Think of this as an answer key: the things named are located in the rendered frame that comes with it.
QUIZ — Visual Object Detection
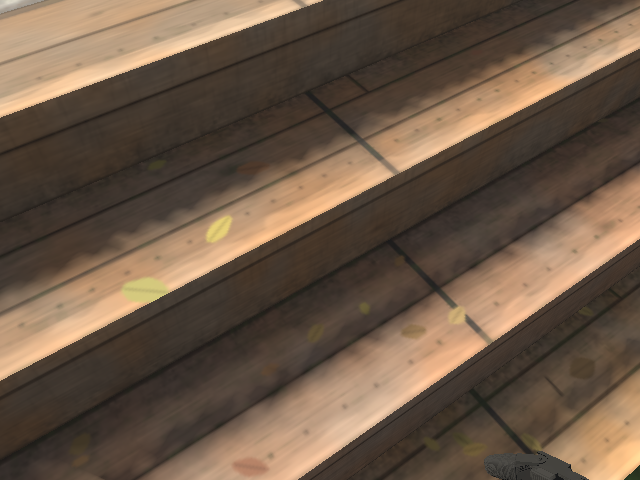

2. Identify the robot right hand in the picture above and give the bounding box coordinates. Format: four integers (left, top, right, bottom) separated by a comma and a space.
484, 451, 589, 480

